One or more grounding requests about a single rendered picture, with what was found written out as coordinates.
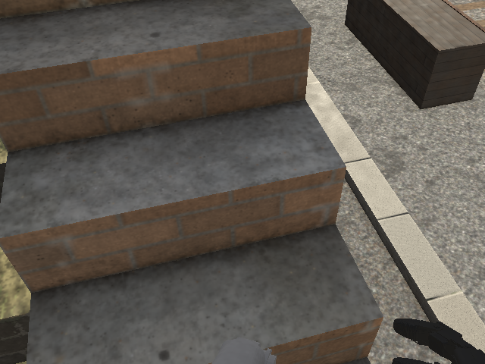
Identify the robot right hand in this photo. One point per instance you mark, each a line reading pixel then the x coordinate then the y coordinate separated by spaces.
pixel 440 338

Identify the left robot thigh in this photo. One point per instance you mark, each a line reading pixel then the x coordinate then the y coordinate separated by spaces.
pixel 244 351

